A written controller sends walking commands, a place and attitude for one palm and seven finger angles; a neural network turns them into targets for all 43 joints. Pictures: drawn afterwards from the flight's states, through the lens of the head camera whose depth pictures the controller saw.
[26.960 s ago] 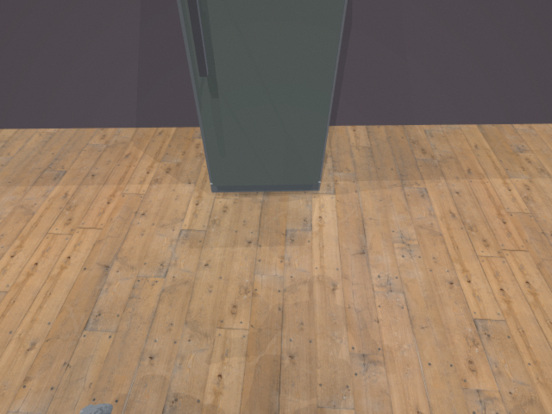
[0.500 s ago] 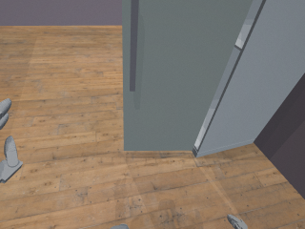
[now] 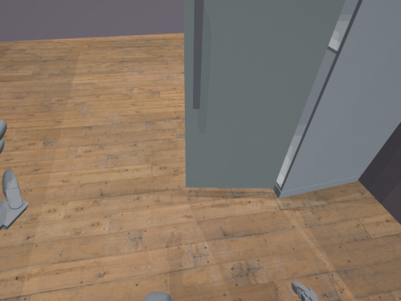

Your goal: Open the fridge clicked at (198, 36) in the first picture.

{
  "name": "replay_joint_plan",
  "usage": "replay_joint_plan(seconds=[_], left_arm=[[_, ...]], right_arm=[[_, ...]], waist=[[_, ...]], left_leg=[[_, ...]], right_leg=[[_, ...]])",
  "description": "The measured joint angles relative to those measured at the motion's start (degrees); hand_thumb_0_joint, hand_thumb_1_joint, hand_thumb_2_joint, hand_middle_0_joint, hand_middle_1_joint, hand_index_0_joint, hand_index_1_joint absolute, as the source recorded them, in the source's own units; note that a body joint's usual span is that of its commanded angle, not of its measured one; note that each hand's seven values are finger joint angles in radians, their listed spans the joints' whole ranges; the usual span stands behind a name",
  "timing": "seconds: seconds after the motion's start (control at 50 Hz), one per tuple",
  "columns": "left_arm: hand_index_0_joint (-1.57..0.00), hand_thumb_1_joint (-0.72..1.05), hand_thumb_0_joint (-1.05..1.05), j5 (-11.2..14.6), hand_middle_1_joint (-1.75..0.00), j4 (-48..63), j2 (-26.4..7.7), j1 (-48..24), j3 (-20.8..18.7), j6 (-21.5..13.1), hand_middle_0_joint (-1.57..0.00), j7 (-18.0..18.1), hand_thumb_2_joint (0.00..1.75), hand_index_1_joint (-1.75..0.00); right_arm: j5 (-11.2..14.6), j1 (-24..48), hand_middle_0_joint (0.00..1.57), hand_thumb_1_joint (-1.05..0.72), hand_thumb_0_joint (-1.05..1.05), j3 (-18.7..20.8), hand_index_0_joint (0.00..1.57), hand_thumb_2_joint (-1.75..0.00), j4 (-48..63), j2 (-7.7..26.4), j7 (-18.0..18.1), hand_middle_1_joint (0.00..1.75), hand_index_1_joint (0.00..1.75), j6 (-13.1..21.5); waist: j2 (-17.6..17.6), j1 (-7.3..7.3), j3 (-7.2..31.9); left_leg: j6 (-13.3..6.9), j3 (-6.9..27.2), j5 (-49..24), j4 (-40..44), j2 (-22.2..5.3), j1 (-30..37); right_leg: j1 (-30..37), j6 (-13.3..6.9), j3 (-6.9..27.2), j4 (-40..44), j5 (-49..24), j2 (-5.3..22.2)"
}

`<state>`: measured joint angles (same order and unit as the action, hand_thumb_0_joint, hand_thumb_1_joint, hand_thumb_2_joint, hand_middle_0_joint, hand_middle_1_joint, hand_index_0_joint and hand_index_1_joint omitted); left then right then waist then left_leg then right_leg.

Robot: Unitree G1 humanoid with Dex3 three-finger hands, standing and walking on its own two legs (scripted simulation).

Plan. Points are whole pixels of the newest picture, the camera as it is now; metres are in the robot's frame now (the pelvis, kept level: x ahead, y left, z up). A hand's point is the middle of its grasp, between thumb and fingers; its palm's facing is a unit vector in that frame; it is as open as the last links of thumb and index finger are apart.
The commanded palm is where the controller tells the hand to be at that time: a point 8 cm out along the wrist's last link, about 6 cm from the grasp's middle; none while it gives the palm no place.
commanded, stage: stop stepping back and stand still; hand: left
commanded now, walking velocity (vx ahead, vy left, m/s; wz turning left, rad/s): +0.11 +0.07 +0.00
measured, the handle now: (197, 50) +0.88 +0.11 +0.15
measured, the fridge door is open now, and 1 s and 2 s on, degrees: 76 76 76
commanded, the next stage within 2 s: let the arm hang, fingers relaxed in 0.98 s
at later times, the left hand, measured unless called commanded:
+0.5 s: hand (37, 190) +0.22 +0.29 +0.17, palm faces +0.45 -0.75 -0.49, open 7.4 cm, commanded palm +0.16 +0.32 +0.18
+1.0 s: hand (24, 190) +0.22 +0.31 +0.16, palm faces +0.46 -0.78 -0.43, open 7.4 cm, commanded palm +0.16 +0.34 +0.18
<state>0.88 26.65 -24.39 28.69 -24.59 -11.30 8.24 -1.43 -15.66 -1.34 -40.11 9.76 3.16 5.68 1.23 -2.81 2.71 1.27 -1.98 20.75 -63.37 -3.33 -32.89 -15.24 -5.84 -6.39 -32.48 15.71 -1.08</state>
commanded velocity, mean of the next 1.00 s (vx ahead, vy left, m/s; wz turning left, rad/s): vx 0.00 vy -0.02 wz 0.00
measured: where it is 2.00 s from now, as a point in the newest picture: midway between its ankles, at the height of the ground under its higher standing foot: outside the picture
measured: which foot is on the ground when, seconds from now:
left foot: up 0.00-0.16, down 0.18-1.00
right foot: down 0.00-1.00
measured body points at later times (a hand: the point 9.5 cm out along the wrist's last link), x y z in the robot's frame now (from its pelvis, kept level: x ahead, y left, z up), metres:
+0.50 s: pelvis +0.03 +0.02 +0.00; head +0.04 +0.02 +0.45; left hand +0.19 +0.33 +0.19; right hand +0.19 -0.21 -0.09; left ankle +0.03 +0.15 -0.73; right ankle +0.03 -0.07 -0.73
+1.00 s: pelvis +0.03 +0.04 +0.01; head +0.03 +0.05 +0.46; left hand +0.19 +0.35 +0.18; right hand +0.21 -0.19 -0.07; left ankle +0.03 +0.15 -0.73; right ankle +0.03 -0.07 -0.73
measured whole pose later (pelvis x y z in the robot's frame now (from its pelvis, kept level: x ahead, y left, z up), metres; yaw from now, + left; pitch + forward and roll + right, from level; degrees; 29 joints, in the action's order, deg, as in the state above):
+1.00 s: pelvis +0.03 +0.04 +0.01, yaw +1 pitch +1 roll -1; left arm 2.3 24.8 -22.1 30.5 -22.6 -10.4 8.9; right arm 0.3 -12.6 -0.7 -34.5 12.1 4.3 6.0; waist 0.1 -0.8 1.2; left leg -0.4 -3.5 15.5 -29.5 -2.0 -14.9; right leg -13.3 -0.7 -3.9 -26.6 14.3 -0.4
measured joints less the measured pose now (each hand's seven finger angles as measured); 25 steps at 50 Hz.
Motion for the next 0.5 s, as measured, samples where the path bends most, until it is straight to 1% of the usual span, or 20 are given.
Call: replay_joint_plan(seconds=[0.02,0.06,0.14,0.16,0.18,0.2,0.22,0.24,0.28,0.3,0.34,0.36,0.4,0.46,0.5], left_arm=[[-0.22,0.88,0.01,0.1,-0.30,-1.4,1.0,-0.6,0.1,-0.1,-0.21,0.3,0.90,-0.30],[-0.22,0.88,0.01,0.1,-0.30,-3.9,2.6,-1.7,0.6,0.2,-0.21,0.8,0.90,-0.30],[-0.21,0.89,0.01,-0.1,-0.30,-4.8,4.3,-2.7,2.6,1.3,-0.20,1.7,0.90,-0.30],[-0.21,0.89,0.01,0.0,-0.30,-4.1,4.5,-2.5,3.0,1.3,-0.20,1.8,0.90,-0.30],[-0.21,0.89,0.01,0.2,-0.30,-2.9,4.5,-2.1,3.2,1.2,-0.20,1.8,0.90,-0.30],[-0.21,0.89,0.01,0.3,-0.30,-1.9,4.0,-2.2,3.1,1.0,-0.20,1.8,0.90,-0.30],[-0.21,0.89,0.01,0.4,-0.30,-1.3,3.2,-2.3,2.7,0.8,-0.20,1.8,0.90,-0.30],[-0.21,0.89,0.01,0.5,-0.30,-1.1,2.4,-2.1,2.1,0.5,-0.20,1.7,0.90,-0.30],[-0.21,0.89,0.01,0.4,-0.30,-1.0,1.0,-1.4,0.9,0.4,-0.20,1.2,0.90,-0.30],[-0.21,0.89,0.01,0.3,-0.30,-0.9,0.6,-1.1,0.5,0.4,-0.20,1.0,0.90,-0.30],[-0.21,0.89,0.01,0.3,-0.30,-0.4,0.1,-0.2,0.0,0.2,-0.21,0.8,0.90,-0.30],[-0.21,0.89,0.01,0.4,-0.30,0.0,0.0,0.5,-0.2,0.0,-0.21,0.7,0.90,-0.30],[-0.22,0.89,0.01,0.8,-0.30,0.7,0.0,2.0,-0.3,-0.3,-0.21,0.6,0.90,-0.30],[-0.22,0.88,0.01,1.1,-0.30,0.9,0.6,3.3,0.3,-0.6,-0.21,0.7,0.90,-0.30],[-0.22,0.88,0.01,1.1,-0.30,0.4,1.1,3.5,0.7,-0.6,-0.21,0.8,0.90,-0.30]], right_arm=[[0.1,-0.2,0.20,-0.90,0.01,0.2,0.21,-0.90,-0.3,0.5,0.2,0.30,0.30,0.0],[0.4,-0.7,0.20,-0.90,0.01,0.5,0.21,-0.90,-0.4,1.5,0.9,0.30,0.30,0.3],[0.1,-1.3,0.20,-0.90,0.01,1.1,0.21,-0.90,0.7,3.3,2.1,0.30,0.30,1.7],[0.1,-1.3,0.20,-0.90,0.01,1.3,0.20,-0.90,1.3,3.8,2.3,0.30,0.30,2.1],[0.2,-1.3,0.20,-0.90,0.01,1.5,0.20,-0.90,2.2,4.5,2.4,0.30,0.30,2.5],[0.3,-0.6,0.20,-0.90,0.01,1.9,0.20,-0.90,2.6,4.6,2.5,0.30,0.30,2.7],[0.5,0.4,0.20,-0.90,0.01,2.1,0.20,-0.90,2.7,4.1,2.5,0.30,0.30,2.6],[0.6,1.1,0.20,-0.90,0.01,2.1,0.20,-0.90,2.7,3.4,2.3,0.30,0.30,2.5],[0.5,1.8,0.20,-0.90,0.01,1.9,0.20,-0.90,3.3,2.1,1.8,0.30,0.30,2.6],[0.6,1.8,0.20,-0.90,0.01,1.7,0.20,-0.90,3.8,1.7,1.6,0.30,0.30,2.8],[1.0,1.7,0.20,-0.90,0.01,1.1,0.20,-0.90,4.5,1.2,0.8,0.30,0.30,3.1],[1.1,1.7,0.20,-0.90,0.01,0.9,0.20,-0.90,4.7,1.1,0.4,0.30,0.30,3.1],[1.4,1.7,0.20,-0.90,0.01,0.7,0.20,-0.90,4.7,1.0,-0.2,0.30,0.30,2.9],[1.6,1.8,0.20,-0.90,0.01,0.7,0.20,-0.90,3.9,1.5,-0.5,0.30,0.30,2.2],[1.6,1.8,0.20,-0.90,0.01,0.8,0.20,-0.90,3.2,1.9,-0.2,0.30,0.30,1.8]], waist=[[-0.1,-0.14,0.4],[0.0,-0.07,1.0],[0.6,0.50,1.1],[0.3,0.82,1.0],[-0.6,1.15,0.9],[-0.7,1.71,0.2],[0.2,1.92,-0.9],[1.1,2.18,-1.5],[1.7,3.04,-1.8],[1.3,3.47,-2.1],[-0.1,3.89,-2.5],[-0.7,3.88,-2.6],[-1.5,3.56,-2.4],[-2.1,2.75,-2.4],[-2.3,2.47,-2.5]], left_leg=[[0.0,-0.5,-1.1,0.4,-0.1,0.2],[-0.3,-1.8,-1.7,4.9,-0.3,2.3],[-1.5,-4.0,-0.8,21.6,-0.4,11.1],[-1.8,-4.1,-0.8,25.9,-0.5,13.9],[-2.4,-3.4,-0.7,30.2,-0.9,16.6],[-2.3,-2.9,-5.0,31.7,-1.0,16.9],[-1.5,-3.2,-6.2,30.5,-0.7,16.7],[-0.8,-3.6,-5.9,29.6,-0.4,16.7],[0.2,-3.6,-4.8,29.5,-0.3,16.9],[0.4,-3.2,-4.6,29.5,-0.5,16.9],[0.8,-2.2,-4.3,29.4,-1.4,16.5],[0.9,-1.9,-4.2,29.3,-1.8,16.2],[0.4,-1.3,-4.0,28.2,-2.0,15.1],[-0.1,-0.1,-3.0,26.6,-0.6,14.6],[-0.3,-0.1,-3.4,29.0,0.0,16.1]], right_leg=[[0.4,0.5,0.1,1.1,-0.4,0.4],[0.9,1.2,0.1,2.8,-1.3,1.3],[0.5,2.0,-0.1,2.2,-0.8,2.6],[0.1,2.4,-0.4,1.2,-0.2,2.5],[-0.7,2.7,-0.7,-0.3,0.6,2.0],[-1.6,3.1,-0.9,-2.5,1.7,2.0],[-2.0,3.6,-0.2,-4.3,2.6,2.3],[-2.3,4.4,1.0,-5.4,4.2,2.3],[-2.2,5.3,2.1,-5.7,5.7,1.8],[-1.6,5.3,1.9,-4.4,4.0,1.4],[-0.5,3.9,1.0,-1.6,1.3,0.3],[-0.3,3.1,0.7,-0.8,1.2,-0.1],[-0.6,2.3,0.7,-0.1,1.4,-0.7],[-0.4,2.4,1.0,0.3,1.6,-0.6],[0.0,2.9,1.2,0.1,2.0,-0.4]])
